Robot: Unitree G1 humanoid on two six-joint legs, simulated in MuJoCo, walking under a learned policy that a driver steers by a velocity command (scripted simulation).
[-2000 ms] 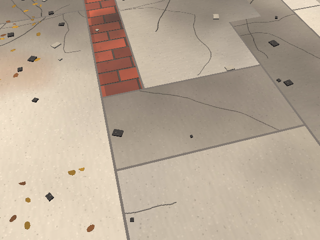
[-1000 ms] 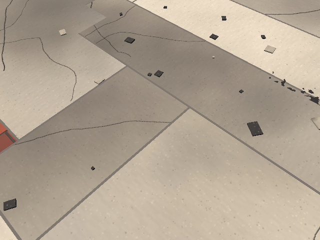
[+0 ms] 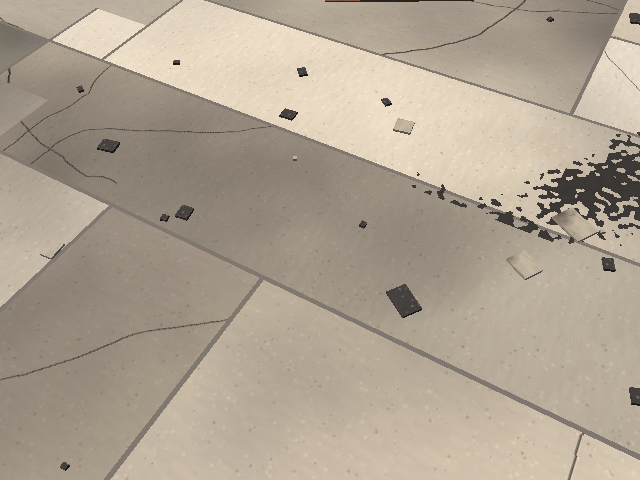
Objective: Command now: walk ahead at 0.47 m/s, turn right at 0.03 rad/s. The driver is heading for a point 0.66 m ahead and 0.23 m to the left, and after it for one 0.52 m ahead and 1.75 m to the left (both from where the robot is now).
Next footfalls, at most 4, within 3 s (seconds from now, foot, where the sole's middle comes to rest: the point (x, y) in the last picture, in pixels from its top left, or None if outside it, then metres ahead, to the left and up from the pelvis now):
0.06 left None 0.21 0.10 -0.77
0.60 right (392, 455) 0.52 -0.08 -0.77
1.14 left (279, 355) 0.74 0.17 -0.77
1.68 right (278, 232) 1.10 0.21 -0.77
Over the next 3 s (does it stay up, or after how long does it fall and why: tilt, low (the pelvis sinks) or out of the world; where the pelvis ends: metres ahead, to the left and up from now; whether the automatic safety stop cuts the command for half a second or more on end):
stays up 1.27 0.80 0.01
